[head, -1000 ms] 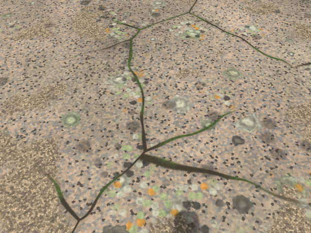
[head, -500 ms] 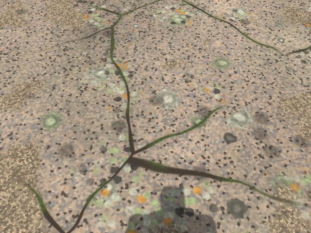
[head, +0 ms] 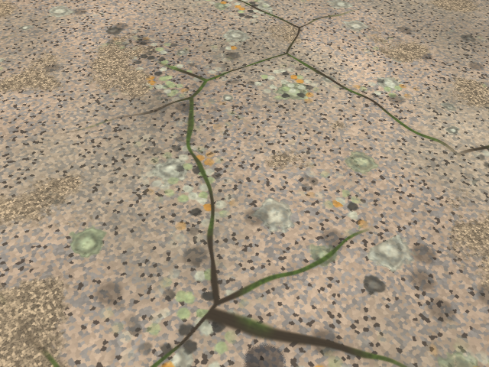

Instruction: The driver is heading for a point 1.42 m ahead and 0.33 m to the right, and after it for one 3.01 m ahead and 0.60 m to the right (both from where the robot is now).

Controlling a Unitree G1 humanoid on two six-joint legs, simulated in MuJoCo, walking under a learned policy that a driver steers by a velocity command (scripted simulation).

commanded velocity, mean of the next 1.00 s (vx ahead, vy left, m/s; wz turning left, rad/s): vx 0.48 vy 0.00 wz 0.00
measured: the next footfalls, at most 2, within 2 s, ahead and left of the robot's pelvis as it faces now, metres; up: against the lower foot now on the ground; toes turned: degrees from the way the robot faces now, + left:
right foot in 0.40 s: +0.34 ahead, -0.12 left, +0.00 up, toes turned -5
left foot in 0.94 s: +0.66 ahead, +0.03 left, +0.00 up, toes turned +4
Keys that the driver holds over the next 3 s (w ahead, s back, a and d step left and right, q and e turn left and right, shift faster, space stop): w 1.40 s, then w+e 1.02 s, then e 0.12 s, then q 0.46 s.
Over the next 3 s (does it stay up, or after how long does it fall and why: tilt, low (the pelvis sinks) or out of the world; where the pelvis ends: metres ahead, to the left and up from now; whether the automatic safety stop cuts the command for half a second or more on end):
stays up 1.38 -0.26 0.00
